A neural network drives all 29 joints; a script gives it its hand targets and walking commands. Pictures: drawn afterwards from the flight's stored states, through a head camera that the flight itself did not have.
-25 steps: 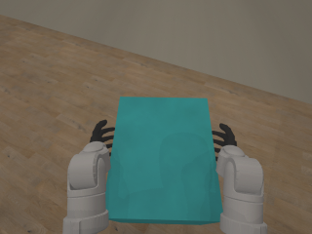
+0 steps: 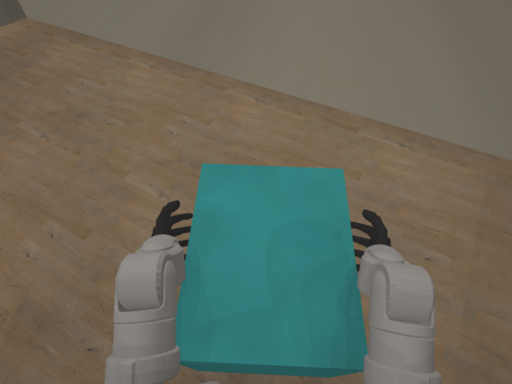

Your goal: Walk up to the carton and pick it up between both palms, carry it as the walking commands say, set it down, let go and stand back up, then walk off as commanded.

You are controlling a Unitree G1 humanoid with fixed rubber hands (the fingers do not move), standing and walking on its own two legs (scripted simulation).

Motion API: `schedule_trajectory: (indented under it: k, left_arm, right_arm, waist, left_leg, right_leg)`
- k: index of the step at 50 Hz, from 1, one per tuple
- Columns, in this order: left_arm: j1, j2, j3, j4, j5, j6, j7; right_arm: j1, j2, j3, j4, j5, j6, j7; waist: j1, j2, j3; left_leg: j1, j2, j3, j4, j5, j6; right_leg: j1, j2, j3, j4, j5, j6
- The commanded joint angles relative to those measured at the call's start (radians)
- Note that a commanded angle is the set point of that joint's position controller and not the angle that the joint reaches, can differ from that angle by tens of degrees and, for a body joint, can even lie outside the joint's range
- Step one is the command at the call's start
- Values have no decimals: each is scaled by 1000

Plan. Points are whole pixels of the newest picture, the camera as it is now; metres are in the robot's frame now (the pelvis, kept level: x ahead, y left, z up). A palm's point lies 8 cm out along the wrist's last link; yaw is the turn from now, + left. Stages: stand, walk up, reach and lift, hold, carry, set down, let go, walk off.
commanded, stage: carry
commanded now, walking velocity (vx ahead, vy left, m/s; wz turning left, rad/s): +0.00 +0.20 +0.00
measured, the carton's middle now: (267, 273) +0.30 -0.01 -0.02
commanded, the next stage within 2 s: none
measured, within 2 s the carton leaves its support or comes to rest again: neither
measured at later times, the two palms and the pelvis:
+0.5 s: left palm (50, 293) +0.23 +0.28 +0.08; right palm (281, 304) +0.22 -0.02 +0.07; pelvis -0.06 +0.14 -0.01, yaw -1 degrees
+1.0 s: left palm out of the picture +0.17 +0.44 +0.08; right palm (147, 339) +0.17 +0.14 +0.07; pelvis -0.12 +0.29 -0.01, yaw -1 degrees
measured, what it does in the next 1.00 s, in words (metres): steps to the left: left foot, then right foot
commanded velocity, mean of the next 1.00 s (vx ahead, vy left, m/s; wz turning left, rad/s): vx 0.00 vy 0.20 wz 0.00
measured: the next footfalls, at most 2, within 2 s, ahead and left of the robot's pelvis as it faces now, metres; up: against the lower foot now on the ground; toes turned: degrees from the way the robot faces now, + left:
left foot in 0.12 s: +0.05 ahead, +0.18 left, +0.00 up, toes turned +6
right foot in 0.42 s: -0.03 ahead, +0.03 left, +0.00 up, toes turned -11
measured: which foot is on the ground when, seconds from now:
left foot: up 0.00-0.10, down 0.12-0.42, up 0.44-0.70, down 0.72-1.00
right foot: down 0.00-0.14, up 0.16-0.40, down 0.42-0.72, up 0.74-1.00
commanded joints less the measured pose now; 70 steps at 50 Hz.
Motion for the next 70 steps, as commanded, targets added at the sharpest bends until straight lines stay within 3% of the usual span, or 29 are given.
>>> schedule_trajectory:
  k: [1, 5, 7, 8, 10, 12, 19, 21, 22, 23, 25, 28, 34, 36, 37, 38, 43, 48, 50, 51, 52, 53, 56, 58, 63, 65, 66, 67, 70]
  left_arm:
    - [-496, -978, -674, -87, -433, -1, -391]
    - [-436, -956, -670, -62, -403, 9, -382]
    - [-431, -952, -686, -63, -395, 12, -380]
    - [-485, -944, -692, -84, -402, 17, -384]
    - [-510, -990, -730, -80, -436, 9, -395]
    - [-576, -1012, -757, -106, -479, 3, -399]
    - [-514, -983, -716, -66, -494, 23, -407]
    - [-492, -979, -693, -39, -480, 22, -415]
    - [-443, -986, -666, 5, -453, 12, -418]
    - [-462, -997, -672, -10, -462, 7, -419]
    - [-498, -999, -676, -36, -460, 5, -414]
    - [-517, -997, -674, -69, -450, -6, -401]
    - [-434, -954, -665, -61, -406, 6, -382]
    - [-425, -954, -678, -62, -397, 5, -378]
    - [-448, -946, -689, -80, -396, 11, -379]
    - [-480, -956, -700, -90, -408, 12, -383]
    - [-593, -1015, -763, -127, -497, 1, -397]
    - [-529, -982, -727, -82, -502, 21, -406]
    - [-493, -982, -706, -48, -491, 22, -413]
    - [-488, -982, -696, -38, -482, 19, -415]
    - [-450, -986, -671, -2, -459, 9, -419]
    - [-452, -995, -671, -5, -460, 4, -419]
    - [-497, -996, -674, -33, -452, 1, -410]
    - [-518, -993, -672, -60, -449, -6, -401]
    - [-454, -958, -664, -64, -411, 2, -380]
    - [-434, -954, -670, -62, -397, 3, -376]
    - [-429, -952, -678, -65, -392, 4, -374]
    - [-482, -946, -689, -92, -402, 12, -378]
    - [-533, -1008, -747, -105, -460, 0, -392]
  right_arm:
    - [-607, 1002, 760, -67, 475, -22, 407]
    - [-545, 993, 746, -22, 467, -11, 413]
    - [-521, 993, 732, -3, 454, -9, 423]
    - [-492, 983, 703, 27, 440, -15, 424]
    - [-506, 1015, 700, 0, 440, -23, 424]
    - [-546, 1012, 701, -36, 437, -35, 417]
    - [-511, 984, 703, -39, 402, -34, 389]
    - [-512, 971, 700, -22, 398, -34, 388]
    - [-553, 965, 728, -52, 410, -26, 394]
    - [-588, 973, 734, -62, 428, -26, 397]
    - [-618, 996, 744, -61, 453, -28, 404]
    - [-635, 1011, 758, -77, 479, -30, 408]
    - [-544, 996, 749, -30, 471, -11, 413]
    - [-527, 1001, 748, -23, 466, -7, 422]
    - [-506, 985, 726, 1, 450, -11, 426]
    - [-495, 1000, 711, 8, 452, -15, 428]
    - [-547, 1009, 694, -58, 433, -41, 411]
    - [-517, 986, 703, -53, 407, -36, 391]
    - [-503, 979, 707, -34, 401, -34, 390]
    - [-513, 976, 708, -28, 403, -35, 390]
    - [-555, 971, 731, -58, 414, -28, 395]
    - [-594, 970, 736, -70, 433, -27, 399]
    - [-628, 997, 745, -63, 467, -29, 411]
    - [-636, 1010, 754, -68, 483, -29, 412]
    - [-568, 1000, 747, -34, 480, -13, 414]
    - [-546, 1003, 749, -27, 477, -8, 420]
    - [-531, 1006, 745, -20, 471, -7, 426]
    - [-504, 988, 712, 14, 453, -14, 426]
    - [-519, 1021, 704, -28, 448, -27, 426]
  waist:
    - [34, -242, -322]
    - [26, -212, -360]
    - [13, 25, -362]
    - [-4, 256, -319]
    - [6, 198, -336]
    - [11, 156, -333]
    - [19, 112, -379]
    - [34, -20, -379]
    - [34, -302, -339]
    - [37, -307, -304]
    - [35, -105, -279]
    - [27, -173, -300]
    - [24, -240, -354]
    - [16, -83, -384]
    - [5, 177, -362]
    - [-1, 290, -360]
    - [6, 145, -355]
    - [4, 116, -376]
    - [26, 74, -391]
    - [32, -3, -384]
    - [32, -265, -353]
    - [39, -325, -300]
    - [29, -99, -261]
    - [24, -170, -286]
    - [26, -246, -337]
    - [17, -141, -380]
    - [10, -9, -385]
    - [-7, 264, -357]
    - [2, 163, -379]
  left_leg:
    - [36, 2, 41, -116, -22, -21]
    - [231, -9, 122, -446, 124, -11]
    - [400, 166, -78, -531, 289, 52]
    - [415, 300, -252, -534, 456, 143]
    - [382, 306, -217, -485, 547, 222]
    - [359, 247, -102, -471, 451, 202]
    - [371, 245, -119, -456, 432, 231]
    - [153, 175, -53, -317, 357, 124]
    - [-63, 68, 11, -163, 64, 38]
    - [-129, 43, -12, 34, -103, 29]
    - [-132, 50, -95, 155, -16, 15]
    - [-57, 29, -10, 6, 30, -15]
    - [185, -11, 133, -418, 136, -12]
    - [401, 102, 33, -533, 260, 13]
    - [476, 291, -188, -486, 617, 103]
    - [484, 336, -247, -465, 756, 190]
    - [411, 236, -72, -450, 506, 213]
    - [404, 271, -142, -487, 433, 255]
    - [337, 236, -94, -448, 448, 198]
    - [193, 195, -63, -362, 396, 135]
    - [-14, 91, -3, -211, 160, 39]
    - [-113, 41, 9, -6, -89, 22]
    - [-123, 58, -86, 89, 4, 9]
    - [-46, 33, -6, -19, 27, -8]
    - [144, -12, 121, -331, 84, -9]
    - [347, 40, 98, -516, 219, 4]
    - [462, 161, -34, -497, 444, 43]
    - [493, 315, -232, -483, 705, 145]
    - [460, 293, -145, -437, 712, 230]
  right_leg:
    - [237, -214, 142, -131, 502, -113]
    - [211, -187, 112, -41, 410, -43]
    - [-21, -96, 53, 117, 59, 38]
    - [-202, 19, -48, 261, -302, 67]
    - [-216, 44, 49, 530, -385, 25]
    - [-225, 40, 45, 547, -257, 25]
    - [24, 75, -17, 25, -163, -29]
    - [303, -79, 134, -221, 63, -50]
    - [363, -371, 487, -247, 338, -169]
    - [307, -432, 507, -254, 469, -252]
    - [270, -345, 339, -217, 422, -210]
    - [276, -225, 142, -144, 501, -119]
    - [266, -203, 87, -43, 520, -51]
    - [103, -154, 57, 101, 266, 20]
    - [-141, -33, -34, 210, -144, 79]
    - [-214, 21, -21, 364, -422, 59]
    - [-204, 39, 12, 482, -240, 35]
    - [-50, 64, -12, 181, -238, -13]
    - [140, 44, -23, -118, -36, -36]
    - [291, -56, 91, -207, 55, -50]
    - [373, -331, 433, -228, 288, -151]
    - [313, -433, 498, -253, 436, -252]
    - [270, -316, 265, -202, 412, -171]
    - [270, -234, 132, -141, 503, -119]
    - [273, -217, 81, -63, 550, -66]
    - [178, -173, 42, 50, 368, 8]
    - [6, -118, 24, 128, 117, 45]
    - [-191, 3, -55, 256, -325, 79]
    - [-221, 28, 35, 551, -365, 29]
